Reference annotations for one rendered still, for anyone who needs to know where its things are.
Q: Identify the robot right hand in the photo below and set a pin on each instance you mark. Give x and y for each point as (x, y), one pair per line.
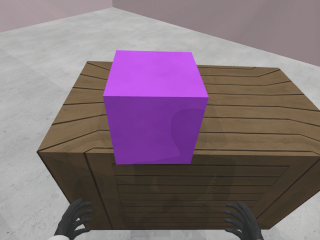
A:
(249, 228)

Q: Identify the robot left hand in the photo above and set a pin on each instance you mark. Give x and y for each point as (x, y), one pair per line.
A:
(68, 224)

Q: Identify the pedestal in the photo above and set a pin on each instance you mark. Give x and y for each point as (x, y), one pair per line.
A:
(259, 143)

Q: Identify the carton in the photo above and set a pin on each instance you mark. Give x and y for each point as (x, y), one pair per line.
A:
(155, 103)

